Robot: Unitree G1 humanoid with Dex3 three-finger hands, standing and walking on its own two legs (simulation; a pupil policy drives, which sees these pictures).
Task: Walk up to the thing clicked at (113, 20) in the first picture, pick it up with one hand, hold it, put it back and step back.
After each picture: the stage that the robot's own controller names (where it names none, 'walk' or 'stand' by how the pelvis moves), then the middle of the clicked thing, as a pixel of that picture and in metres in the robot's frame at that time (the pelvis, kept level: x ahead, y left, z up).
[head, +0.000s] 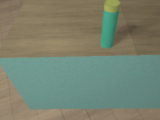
stand; (109, 25) +0.70 -0.11 +0.01
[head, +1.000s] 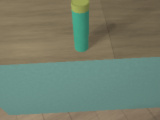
rise first; (80, 27) +0.61 +0.05 +0.03
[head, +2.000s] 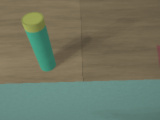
rise first; (41, 45) +0.48 +0.19 +0.05
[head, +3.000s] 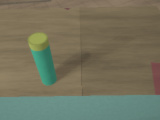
stand; (44, 61) +0.47 +0.18 +0.01
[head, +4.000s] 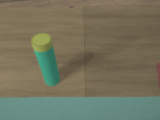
stand; (47, 62) +0.46 +0.17 +0.00
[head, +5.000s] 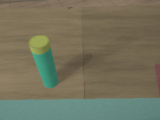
stand; (45, 64) +0.45 +0.18 +0.00
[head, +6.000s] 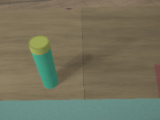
stand; (45, 65) +0.45 +0.18 +0.00
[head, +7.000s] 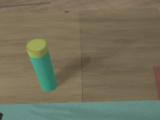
rise first; (43, 68) +0.44 +0.19 +0.01
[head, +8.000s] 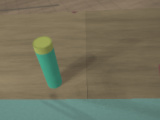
go down; (49, 65) +0.46 +0.19 +0.01
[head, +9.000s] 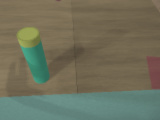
go down; (36, 58) +0.46 +0.18 +0.02
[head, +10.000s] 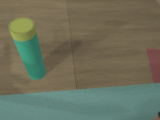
go down; (30, 53) +0.46 +0.18 +0.05
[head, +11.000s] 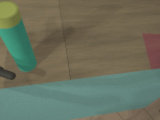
close in; (18, 42) +0.46 +0.19 +0.08
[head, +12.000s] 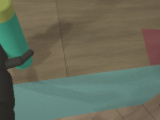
close; (12, 38) +0.46 +0.19 +0.09
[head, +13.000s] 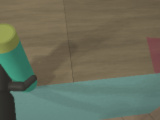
lift; (16, 64) +0.38 +0.20 +0.08
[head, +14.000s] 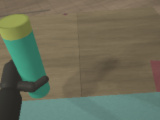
lift; (28, 62) +0.33 +0.17 +0.19
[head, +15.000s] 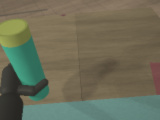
hold; (27, 66) +0.32 +0.17 +0.18
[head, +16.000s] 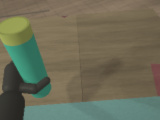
hold; (30, 63) +0.32 +0.16 +0.19
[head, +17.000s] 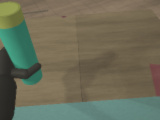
crouch; (21, 50) +0.36 +0.19 +0.21
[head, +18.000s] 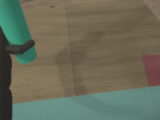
lower; (15, 27) +0.45 +0.19 +0.20
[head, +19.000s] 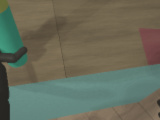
lower; (6, 34) +0.48 +0.20 +0.09
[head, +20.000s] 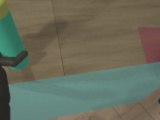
lower; (6, 38) +0.47 +0.19 +0.09
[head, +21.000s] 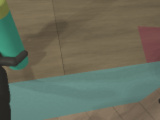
lower; (7, 38) +0.47 +0.19 +0.09
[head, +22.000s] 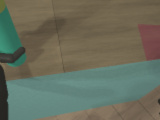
lower; (4, 34) +0.47 +0.20 +0.10
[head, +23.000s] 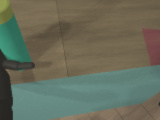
open; (10, 40) +0.46 +0.19 +0.09
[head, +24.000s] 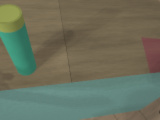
sink last; (18, 46) +0.45 +0.18 +0.07
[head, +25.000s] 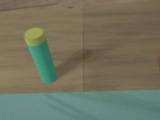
stand; (42, 58) +0.47 +0.20 +0.06
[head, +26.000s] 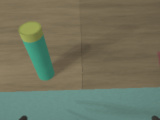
stand; (39, 54) +0.46 +0.19 +0.06
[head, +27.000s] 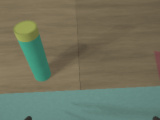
stand; (35, 55) +0.45 +0.20 +0.07
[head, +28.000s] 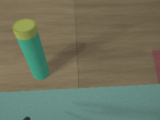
stand; (34, 53) +0.46 +0.20 +0.07
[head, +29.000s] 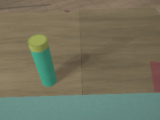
stand; (44, 63) +0.47 +0.19 +0.01
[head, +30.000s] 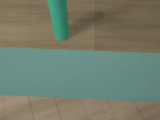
walk; (59, 14) +0.62 +0.12 +0.04
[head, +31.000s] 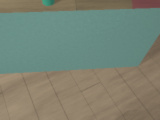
walk; out of the picture +0.88 +0.22 +0.03
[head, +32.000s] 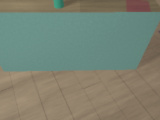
stand; out of the picture +1.08 +0.20 +0.02
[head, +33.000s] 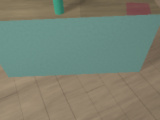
stand; out of the picture +1.07 +0.19 +0.01
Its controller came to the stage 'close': yes
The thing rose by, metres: 0.20
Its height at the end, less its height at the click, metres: +0.00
